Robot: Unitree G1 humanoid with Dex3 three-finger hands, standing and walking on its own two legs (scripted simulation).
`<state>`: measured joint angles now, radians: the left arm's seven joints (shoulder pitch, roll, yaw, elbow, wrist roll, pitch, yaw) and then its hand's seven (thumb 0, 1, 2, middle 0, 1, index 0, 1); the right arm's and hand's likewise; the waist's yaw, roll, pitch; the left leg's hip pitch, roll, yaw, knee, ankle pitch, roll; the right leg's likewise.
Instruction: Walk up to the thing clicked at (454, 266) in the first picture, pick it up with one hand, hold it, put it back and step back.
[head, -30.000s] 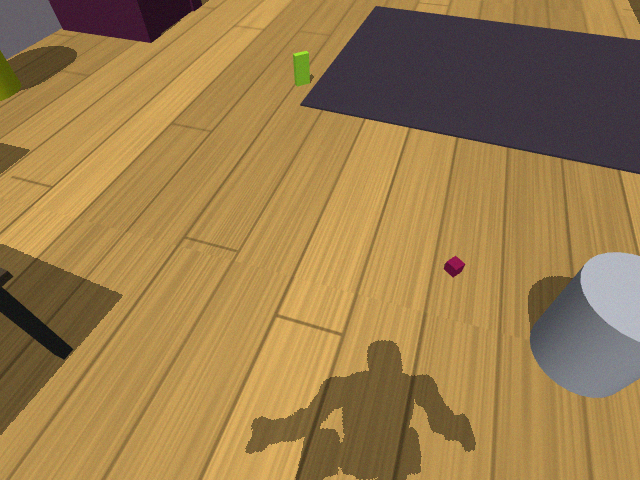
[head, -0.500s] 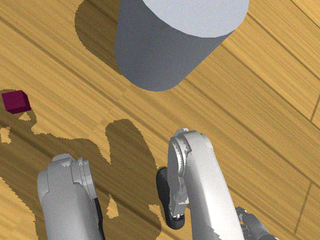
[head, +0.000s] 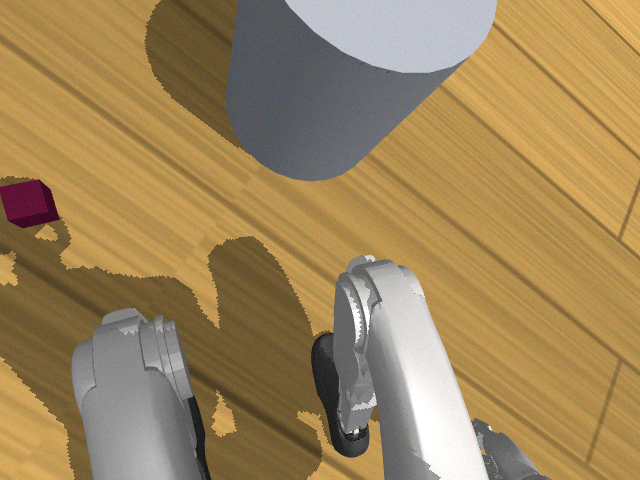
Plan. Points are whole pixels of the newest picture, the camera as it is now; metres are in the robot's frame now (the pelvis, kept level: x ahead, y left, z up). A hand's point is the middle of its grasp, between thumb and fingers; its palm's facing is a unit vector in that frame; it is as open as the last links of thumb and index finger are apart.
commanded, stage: approach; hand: left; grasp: from above
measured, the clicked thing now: (30, 204) +0.49 +0.31 -0.30
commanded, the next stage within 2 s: close in in 0.66 s
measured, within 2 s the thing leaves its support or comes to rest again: neither
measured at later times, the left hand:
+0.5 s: hand (16, 173) +0.50 +0.29 -0.18, palm faces -0.37 -0.07 -0.93, open 13.6 cm
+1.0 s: hand (0, 193) +0.48 +0.31 -0.19, palm faces -0.45 -0.10 -0.89, open 13.9 cm
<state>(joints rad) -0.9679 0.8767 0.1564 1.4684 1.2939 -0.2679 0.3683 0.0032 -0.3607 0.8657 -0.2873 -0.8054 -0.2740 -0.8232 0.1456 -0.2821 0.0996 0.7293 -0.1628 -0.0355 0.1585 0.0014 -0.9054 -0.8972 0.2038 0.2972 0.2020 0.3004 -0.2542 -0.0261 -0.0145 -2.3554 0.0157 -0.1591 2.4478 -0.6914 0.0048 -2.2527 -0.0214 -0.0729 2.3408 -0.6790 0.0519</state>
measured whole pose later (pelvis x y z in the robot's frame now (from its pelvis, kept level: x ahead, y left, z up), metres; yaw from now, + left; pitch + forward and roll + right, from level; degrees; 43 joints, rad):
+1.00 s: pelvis +0.00 +0.00 +0.00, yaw -1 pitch +34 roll -11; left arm -1.04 0.86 0.09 1.50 1.30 -0.26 0.38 0.00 -0.49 0.97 -0.16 -0.92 -0.16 -0.93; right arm 0.14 -0.30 0.13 0.68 -0.16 -0.04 0.16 0.00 -0.90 -0.89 0.20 0.30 0.20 0.30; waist -0.29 -0.05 0.00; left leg -2.36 0.01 -0.18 2.47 -0.71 0.00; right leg -2.25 -0.02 -0.09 2.35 -0.69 0.05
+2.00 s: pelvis +0.00 +0.00 -0.02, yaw -5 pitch +29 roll -14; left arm -1.09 1.05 0.14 1.73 1.30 -0.24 0.53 0.00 -0.46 0.94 -0.16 -0.91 -0.16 -0.92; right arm 0.09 -0.33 0.28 0.65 -0.26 -0.18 0.22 0.00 -0.91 -0.90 0.20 0.30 0.20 0.30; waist -0.38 -0.14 0.15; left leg -2.37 0.02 -0.25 2.57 -0.73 0.00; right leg -2.25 0.02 -0.13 2.39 -0.67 0.07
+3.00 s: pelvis +0.00 +0.01 -0.02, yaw -6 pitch +28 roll -15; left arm -1.08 1.08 0.12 1.75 1.32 -0.27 0.61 0.00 -0.42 0.93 -0.14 -1.00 -0.16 -0.99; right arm 0.07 -0.35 0.33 0.64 -0.28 -0.20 0.24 0.00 -0.90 -0.90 0.20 0.30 0.20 0.30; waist -0.39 -0.17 0.17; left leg -2.36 0.03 -0.28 2.57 -0.73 0.00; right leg -2.23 0.03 -0.16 2.38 -0.66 0.07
